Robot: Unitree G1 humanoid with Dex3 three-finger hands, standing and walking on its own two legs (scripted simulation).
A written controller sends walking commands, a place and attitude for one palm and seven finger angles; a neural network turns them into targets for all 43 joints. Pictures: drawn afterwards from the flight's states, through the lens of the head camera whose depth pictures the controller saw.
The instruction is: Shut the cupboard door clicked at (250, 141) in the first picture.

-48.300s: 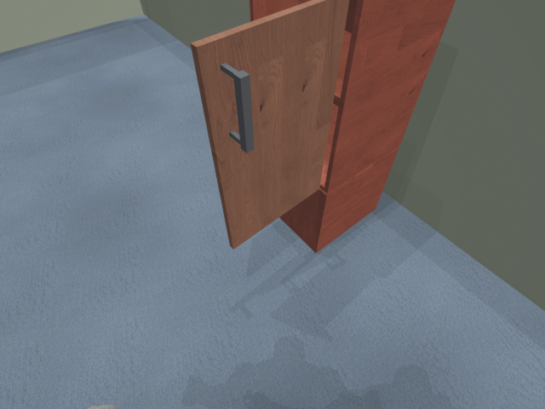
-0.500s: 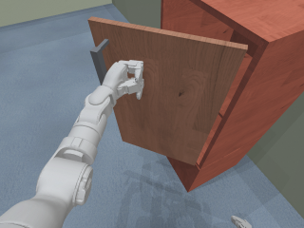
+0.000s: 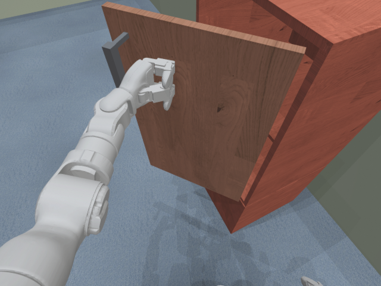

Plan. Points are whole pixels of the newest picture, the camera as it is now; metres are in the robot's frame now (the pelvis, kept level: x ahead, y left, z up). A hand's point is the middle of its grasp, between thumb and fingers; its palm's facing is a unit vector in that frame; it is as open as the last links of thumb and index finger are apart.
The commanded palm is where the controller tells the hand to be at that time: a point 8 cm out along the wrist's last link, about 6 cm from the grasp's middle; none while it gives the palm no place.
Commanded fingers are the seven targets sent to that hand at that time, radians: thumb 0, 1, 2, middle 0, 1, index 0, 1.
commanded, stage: push the door shut along its arc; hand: left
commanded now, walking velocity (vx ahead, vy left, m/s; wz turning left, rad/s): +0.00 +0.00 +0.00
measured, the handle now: (126, 73) +0.52 +0.12 +0.15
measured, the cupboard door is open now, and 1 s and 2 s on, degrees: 39 26 26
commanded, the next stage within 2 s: pull the fist back off the door in 0.04 s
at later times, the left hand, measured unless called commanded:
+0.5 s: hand (191, 83) +0.49 -0.02 +0.14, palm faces -0.11 -0.99 -0.06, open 3.1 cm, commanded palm +0.46 +0.04 +0.15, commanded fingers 0.00 0.90 0.90 -1.30 -1.50 -1.30 -1.50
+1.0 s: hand (188, 109) +0.40 -0.01 +0.16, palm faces -0.18 -0.98 +0.00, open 3.1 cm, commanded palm +0.39 +0.05 +0.15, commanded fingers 0.00 0.90 0.90 -1.30 -1.50 -1.30 -1.50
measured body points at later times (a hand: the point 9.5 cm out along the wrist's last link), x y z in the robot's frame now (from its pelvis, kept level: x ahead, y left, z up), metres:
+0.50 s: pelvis +0.00 +0.00 -0.01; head +0.07 -0.04 +0.44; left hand +0.49 +0.03 +0.14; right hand +0.02 -0.24 -0.15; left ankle +0.00 +0.10 -0.72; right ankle -0.01 -0.06 -0.72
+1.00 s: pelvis +0.00 +0.01 +0.01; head +0.01 -0.02 +0.46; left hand +0.40 +0.04 +0.16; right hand +0.15 -0.24 -0.09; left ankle +0.00 +0.10 -0.72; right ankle -0.01 -0.06 -0.72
